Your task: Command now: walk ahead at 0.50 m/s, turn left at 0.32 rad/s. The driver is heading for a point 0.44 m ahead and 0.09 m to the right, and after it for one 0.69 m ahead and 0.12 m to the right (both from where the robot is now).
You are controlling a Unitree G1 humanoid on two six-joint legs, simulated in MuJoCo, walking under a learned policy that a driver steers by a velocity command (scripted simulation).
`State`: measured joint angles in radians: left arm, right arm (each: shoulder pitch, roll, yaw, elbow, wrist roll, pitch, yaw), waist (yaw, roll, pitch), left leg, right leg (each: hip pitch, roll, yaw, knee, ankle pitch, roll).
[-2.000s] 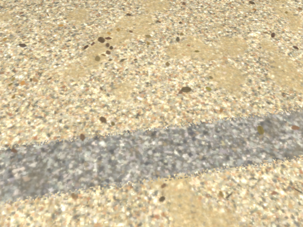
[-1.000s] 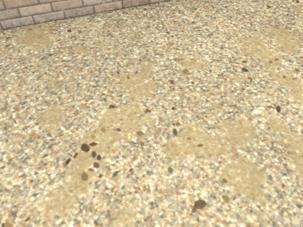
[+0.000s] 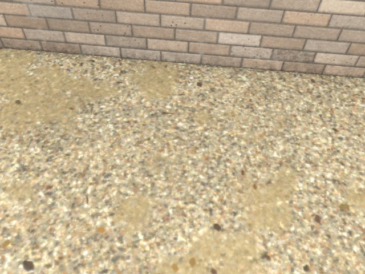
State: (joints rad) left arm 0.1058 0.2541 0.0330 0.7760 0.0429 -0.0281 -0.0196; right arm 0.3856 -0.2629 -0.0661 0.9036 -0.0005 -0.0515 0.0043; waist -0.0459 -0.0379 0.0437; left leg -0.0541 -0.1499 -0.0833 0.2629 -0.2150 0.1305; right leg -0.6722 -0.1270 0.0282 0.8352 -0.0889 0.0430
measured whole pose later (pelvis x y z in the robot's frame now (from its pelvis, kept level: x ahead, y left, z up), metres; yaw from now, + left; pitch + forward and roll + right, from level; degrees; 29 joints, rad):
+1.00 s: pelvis +0.37 -0.04 +0.00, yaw -18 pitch -1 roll -1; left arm 0.21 0.27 0.04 0.86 0.01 0.07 0.02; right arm 0.21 -0.22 0.01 0.82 -0.02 -0.01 -0.02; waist -0.01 -0.03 0.06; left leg -0.29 -0.04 0.00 0.41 -0.11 0.06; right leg -0.27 0.05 0.09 0.75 -0.46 0.02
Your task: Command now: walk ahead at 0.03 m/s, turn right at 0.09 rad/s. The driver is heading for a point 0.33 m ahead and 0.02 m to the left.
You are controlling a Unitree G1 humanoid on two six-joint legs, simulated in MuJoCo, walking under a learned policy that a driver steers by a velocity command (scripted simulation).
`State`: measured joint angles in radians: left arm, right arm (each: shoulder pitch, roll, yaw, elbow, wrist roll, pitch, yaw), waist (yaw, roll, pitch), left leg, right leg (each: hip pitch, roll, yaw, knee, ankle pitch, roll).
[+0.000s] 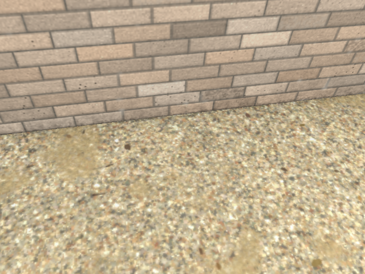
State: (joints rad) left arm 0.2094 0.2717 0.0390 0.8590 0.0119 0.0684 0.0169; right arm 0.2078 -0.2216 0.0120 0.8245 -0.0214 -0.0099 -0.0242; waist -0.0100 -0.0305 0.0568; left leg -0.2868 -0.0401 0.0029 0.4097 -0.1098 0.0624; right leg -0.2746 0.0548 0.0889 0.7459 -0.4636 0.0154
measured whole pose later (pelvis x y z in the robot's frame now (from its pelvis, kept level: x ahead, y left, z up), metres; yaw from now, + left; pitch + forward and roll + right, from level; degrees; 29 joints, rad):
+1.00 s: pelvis +0.15 +0.03 +0.01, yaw +0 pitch +0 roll -1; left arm 0.19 0.21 0.03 1.02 0.02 -0.04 0.00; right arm 0.39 -0.15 0.00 1.08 -0.02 -0.07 -0.02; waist -0.01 -0.03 0.06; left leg -0.05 -0.06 0.06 0.30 -0.24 0.08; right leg -0.49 -0.02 -0.04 0.93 -0.27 -0.04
